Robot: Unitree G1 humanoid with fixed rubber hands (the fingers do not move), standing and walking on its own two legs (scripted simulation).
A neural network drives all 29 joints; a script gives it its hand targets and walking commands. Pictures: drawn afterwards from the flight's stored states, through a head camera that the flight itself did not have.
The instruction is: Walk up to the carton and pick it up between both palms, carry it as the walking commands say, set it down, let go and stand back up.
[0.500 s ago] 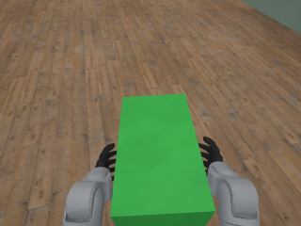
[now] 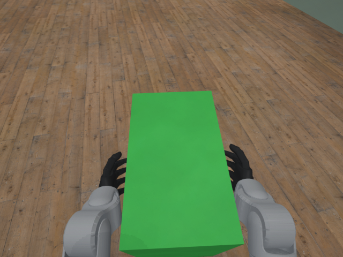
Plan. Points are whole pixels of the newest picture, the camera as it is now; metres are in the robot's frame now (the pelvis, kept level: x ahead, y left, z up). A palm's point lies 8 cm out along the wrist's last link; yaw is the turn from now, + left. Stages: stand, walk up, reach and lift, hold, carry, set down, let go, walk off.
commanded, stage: carry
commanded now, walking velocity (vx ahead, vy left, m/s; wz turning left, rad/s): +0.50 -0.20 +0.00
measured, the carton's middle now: (175, 180) +0.29 +0.00 +0.03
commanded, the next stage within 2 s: none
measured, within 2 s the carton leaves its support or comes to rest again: neither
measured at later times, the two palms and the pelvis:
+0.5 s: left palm (161, 103) +0.52 +0.03 +0.07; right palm (250, 98) +0.53 -0.23 +0.08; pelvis +0.27 -0.10 +0.01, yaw +0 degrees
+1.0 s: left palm (190, 53) +0.83 -0.08 +0.06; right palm (255, 45) +0.85 -0.34 +0.08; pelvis +0.58 -0.23 +0.00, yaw +0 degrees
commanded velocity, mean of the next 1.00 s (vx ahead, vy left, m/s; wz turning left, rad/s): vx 0.50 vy -0.20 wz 0.00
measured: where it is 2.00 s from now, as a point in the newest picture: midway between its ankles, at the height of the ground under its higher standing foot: (225, 127)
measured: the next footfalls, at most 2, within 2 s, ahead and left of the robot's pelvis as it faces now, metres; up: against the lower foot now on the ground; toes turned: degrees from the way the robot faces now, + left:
right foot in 0.02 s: +0.17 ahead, -0.14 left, +0.00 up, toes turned -9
left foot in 0.32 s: +0.29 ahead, +0.01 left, +0.00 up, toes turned +14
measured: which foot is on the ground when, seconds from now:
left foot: down 0.00-0.02, up 0.04-0.30, down 0.32-0.66, up 0.68-0.88, down 0.90-1.00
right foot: up 0.00-0.00, down 0.02-0.34, up 0.36-0.64, down 0.66-0.92, up 0.94-1.00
